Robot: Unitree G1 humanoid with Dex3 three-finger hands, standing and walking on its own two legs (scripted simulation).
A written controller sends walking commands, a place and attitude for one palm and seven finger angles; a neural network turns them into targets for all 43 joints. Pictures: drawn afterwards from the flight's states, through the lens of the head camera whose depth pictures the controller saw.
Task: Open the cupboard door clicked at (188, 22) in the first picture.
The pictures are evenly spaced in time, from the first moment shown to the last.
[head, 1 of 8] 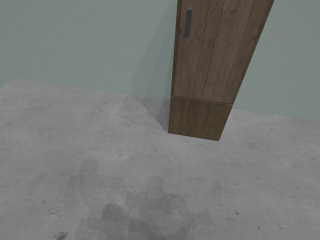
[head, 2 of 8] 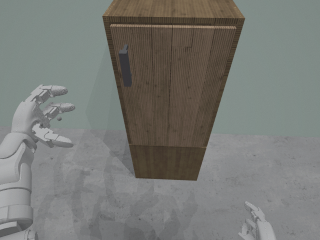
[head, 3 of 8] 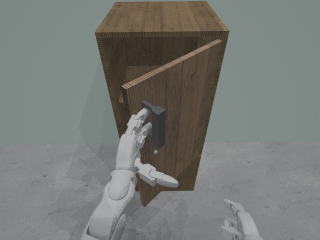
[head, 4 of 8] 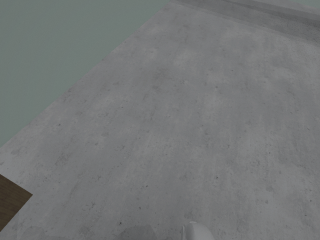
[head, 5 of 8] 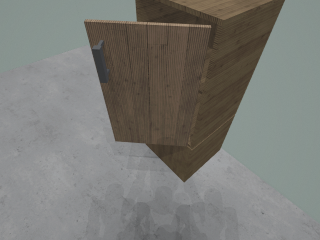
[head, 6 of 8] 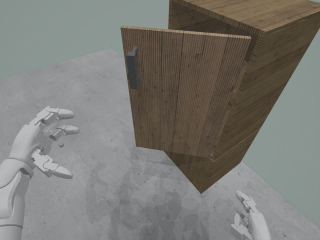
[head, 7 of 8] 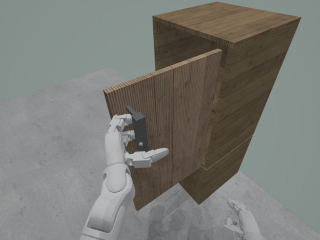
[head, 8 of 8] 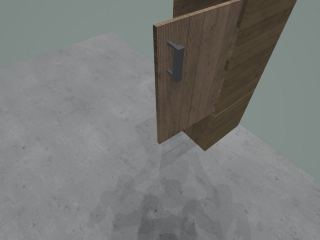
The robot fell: no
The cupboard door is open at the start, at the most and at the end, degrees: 0 89 87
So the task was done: yes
